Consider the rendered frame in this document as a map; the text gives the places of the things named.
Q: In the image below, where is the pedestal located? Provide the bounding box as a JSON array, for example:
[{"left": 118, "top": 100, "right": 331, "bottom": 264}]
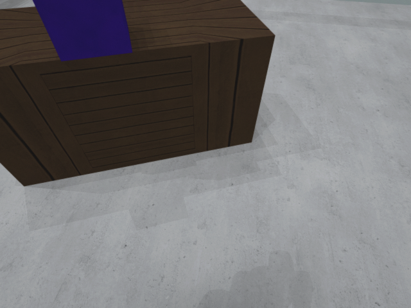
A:
[{"left": 0, "top": 0, "right": 275, "bottom": 186}]

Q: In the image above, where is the carton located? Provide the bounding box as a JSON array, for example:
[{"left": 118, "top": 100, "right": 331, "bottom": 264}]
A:
[{"left": 33, "top": 0, "right": 132, "bottom": 62}]

